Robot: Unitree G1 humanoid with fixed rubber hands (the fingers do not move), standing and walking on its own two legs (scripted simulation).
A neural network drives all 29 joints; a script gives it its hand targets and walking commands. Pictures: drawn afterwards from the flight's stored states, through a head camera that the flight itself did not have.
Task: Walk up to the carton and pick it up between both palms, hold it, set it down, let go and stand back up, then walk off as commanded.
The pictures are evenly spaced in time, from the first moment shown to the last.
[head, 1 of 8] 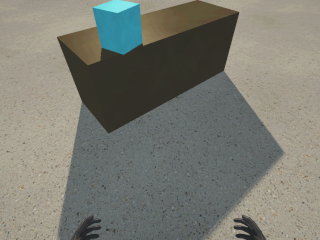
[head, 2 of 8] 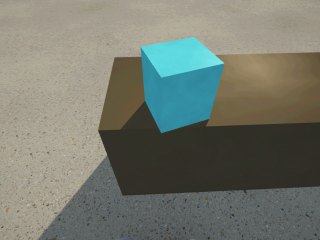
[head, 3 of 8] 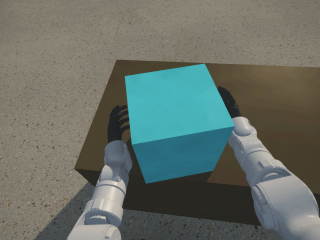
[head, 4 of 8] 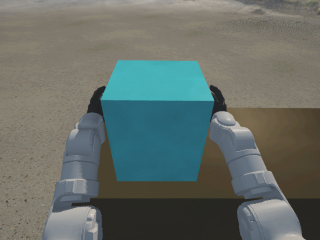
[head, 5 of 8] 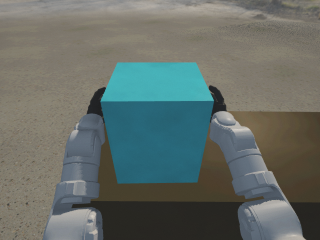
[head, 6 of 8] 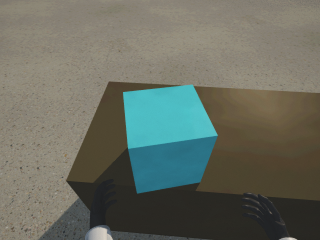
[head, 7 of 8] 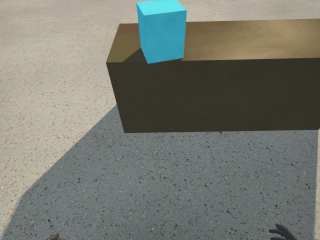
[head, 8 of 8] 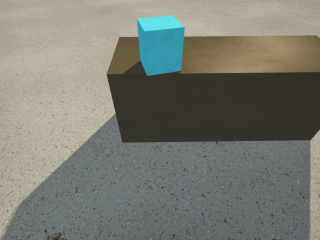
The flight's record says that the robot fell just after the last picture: no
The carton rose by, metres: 0.19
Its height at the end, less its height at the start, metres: +0.00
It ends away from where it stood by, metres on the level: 0.01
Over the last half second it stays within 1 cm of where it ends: yes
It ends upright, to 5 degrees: yes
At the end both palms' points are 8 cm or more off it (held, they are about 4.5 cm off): yes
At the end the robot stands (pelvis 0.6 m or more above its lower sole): yes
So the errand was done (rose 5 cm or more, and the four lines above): yes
